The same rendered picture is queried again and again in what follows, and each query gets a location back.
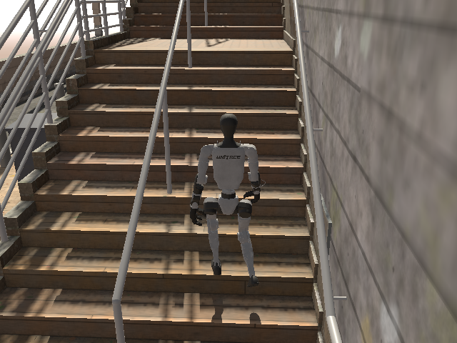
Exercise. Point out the robot left forearm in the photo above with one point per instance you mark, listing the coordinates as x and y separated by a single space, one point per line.
197 192

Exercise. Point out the right robot upper arm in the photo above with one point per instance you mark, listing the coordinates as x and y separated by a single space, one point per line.
251 153

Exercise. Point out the robot left hand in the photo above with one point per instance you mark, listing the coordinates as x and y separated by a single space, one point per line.
194 216

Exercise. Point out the left robot shin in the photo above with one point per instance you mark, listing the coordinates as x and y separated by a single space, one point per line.
214 243

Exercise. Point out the left robot upper arm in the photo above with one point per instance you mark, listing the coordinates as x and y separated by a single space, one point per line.
203 163

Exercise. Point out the robot right foot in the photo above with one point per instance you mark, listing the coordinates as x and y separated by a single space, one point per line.
253 281

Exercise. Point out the robot right forearm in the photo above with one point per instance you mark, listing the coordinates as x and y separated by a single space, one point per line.
256 185

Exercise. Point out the robot right hand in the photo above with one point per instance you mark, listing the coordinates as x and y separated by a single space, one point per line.
249 194

